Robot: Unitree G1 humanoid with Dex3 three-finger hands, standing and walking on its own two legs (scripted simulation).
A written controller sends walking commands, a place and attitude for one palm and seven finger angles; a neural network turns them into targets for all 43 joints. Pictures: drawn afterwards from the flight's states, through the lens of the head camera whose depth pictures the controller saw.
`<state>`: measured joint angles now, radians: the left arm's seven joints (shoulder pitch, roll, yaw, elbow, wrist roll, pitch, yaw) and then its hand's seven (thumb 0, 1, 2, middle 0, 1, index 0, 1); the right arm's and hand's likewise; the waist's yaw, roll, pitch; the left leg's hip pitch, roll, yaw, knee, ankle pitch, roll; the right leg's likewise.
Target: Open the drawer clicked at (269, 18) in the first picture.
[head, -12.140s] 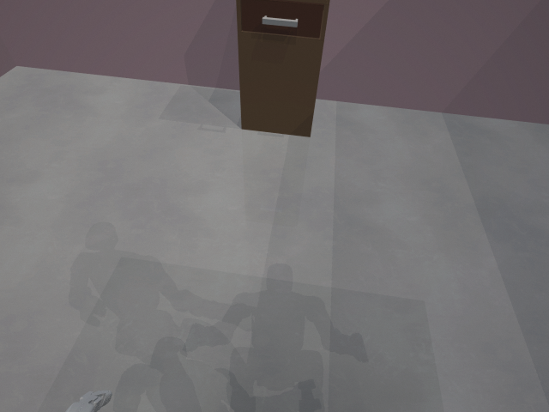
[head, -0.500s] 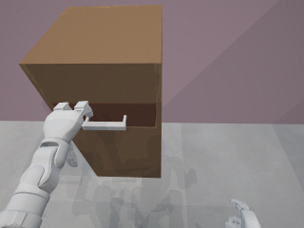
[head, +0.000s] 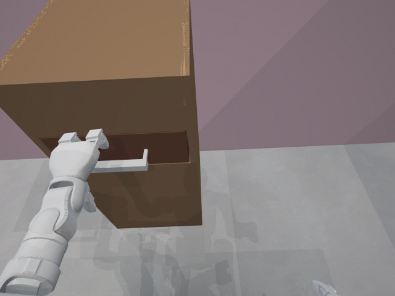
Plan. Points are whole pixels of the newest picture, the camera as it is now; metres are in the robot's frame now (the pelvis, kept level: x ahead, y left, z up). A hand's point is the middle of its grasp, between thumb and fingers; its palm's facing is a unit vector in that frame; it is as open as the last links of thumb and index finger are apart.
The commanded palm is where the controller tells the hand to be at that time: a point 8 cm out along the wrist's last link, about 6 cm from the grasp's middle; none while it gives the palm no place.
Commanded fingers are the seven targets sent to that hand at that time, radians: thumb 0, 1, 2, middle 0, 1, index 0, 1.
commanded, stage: move the hooked fingers above the handle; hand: left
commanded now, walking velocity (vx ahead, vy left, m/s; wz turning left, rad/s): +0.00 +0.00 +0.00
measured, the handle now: (118, 159) +0.47 +0.26 -0.08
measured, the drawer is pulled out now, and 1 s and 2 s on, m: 0.00 0.00 0.00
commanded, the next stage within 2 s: none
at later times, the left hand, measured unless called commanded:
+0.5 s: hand (107, 169) +0.39 +0.25 -0.01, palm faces -0.09 -0.03 -1.00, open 13.8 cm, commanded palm +0.38 +0.24 +0.04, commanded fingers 0.00 -0.50 0.30 -0.30 -1.20 -0.30 -1.20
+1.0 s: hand (105, 169) +0.40 +0.26 -0.03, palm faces -0.10 -0.02 -0.99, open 13.8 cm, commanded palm +0.40 +0.25 +0.03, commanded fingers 0.00 -0.50 0.30 -0.30 -1.20 -0.30 -1.20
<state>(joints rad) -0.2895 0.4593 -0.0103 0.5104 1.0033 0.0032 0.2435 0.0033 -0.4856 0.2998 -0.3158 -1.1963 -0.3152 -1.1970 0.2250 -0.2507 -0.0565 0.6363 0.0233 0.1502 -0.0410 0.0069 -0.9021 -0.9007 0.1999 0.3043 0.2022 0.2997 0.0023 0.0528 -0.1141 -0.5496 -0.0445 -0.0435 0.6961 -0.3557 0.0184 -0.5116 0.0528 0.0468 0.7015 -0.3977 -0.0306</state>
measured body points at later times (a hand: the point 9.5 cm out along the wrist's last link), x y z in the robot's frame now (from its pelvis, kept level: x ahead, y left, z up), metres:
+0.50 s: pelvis -0.01 +0.02 -0.01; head +0.06 +0.01 +0.43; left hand +0.39 +0.24 +0.04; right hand +0.07 -0.24 -0.15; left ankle -0.01 +0.11 -0.72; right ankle -0.04 -0.10 -0.72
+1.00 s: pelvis -0.02 +0.01 -0.02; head +0.06 +0.01 +0.42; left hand +0.40 +0.25 +0.03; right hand +0.00 -0.26 -0.15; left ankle -0.01 +0.11 -0.72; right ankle -0.04 -0.10 -0.72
